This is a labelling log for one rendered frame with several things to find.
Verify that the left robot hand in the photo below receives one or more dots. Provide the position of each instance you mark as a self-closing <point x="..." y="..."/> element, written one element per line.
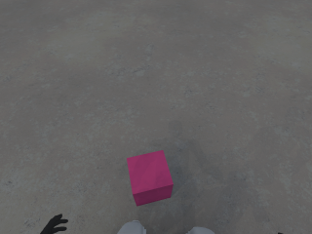
<point x="50" y="227"/>

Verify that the left robot thigh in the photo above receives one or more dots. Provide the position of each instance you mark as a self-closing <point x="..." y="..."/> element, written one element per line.
<point x="132" y="228"/>

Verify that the carton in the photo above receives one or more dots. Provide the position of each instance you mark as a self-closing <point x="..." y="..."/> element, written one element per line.
<point x="150" y="177"/>

